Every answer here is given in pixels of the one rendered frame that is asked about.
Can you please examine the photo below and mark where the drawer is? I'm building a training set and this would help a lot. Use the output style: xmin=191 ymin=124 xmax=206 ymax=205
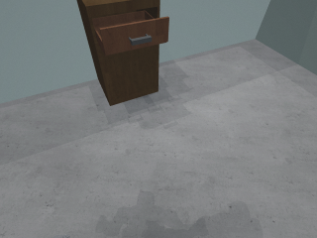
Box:
xmin=92 ymin=10 xmax=169 ymax=57

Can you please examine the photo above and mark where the cabinet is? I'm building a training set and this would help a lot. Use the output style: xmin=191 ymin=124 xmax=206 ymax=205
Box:
xmin=76 ymin=0 xmax=160 ymax=106

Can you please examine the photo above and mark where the handle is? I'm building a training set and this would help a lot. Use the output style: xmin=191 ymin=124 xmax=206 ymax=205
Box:
xmin=128 ymin=34 xmax=153 ymax=46

